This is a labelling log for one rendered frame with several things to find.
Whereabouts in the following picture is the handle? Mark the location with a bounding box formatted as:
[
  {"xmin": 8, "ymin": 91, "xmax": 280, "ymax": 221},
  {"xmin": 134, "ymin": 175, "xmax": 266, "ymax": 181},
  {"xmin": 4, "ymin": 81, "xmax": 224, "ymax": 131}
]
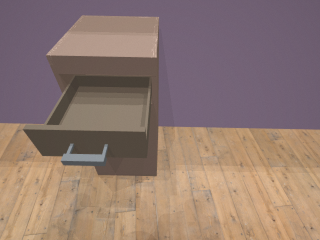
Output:
[{"xmin": 61, "ymin": 143, "xmax": 109, "ymax": 166}]

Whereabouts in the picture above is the cabinet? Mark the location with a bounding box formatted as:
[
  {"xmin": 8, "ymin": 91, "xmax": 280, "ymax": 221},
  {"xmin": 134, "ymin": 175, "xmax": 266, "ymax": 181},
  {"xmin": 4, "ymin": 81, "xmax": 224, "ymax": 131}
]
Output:
[{"xmin": 46, "ymin": 15, "xmax": 159, "ymax": 177}]

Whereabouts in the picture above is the drawer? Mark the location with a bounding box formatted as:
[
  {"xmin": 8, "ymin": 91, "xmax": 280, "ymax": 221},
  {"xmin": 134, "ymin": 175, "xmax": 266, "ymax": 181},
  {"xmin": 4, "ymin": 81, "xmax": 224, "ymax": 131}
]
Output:
[{"xmin": 23, "ymin": 74, "xmax": 152, "ymax": 158}]

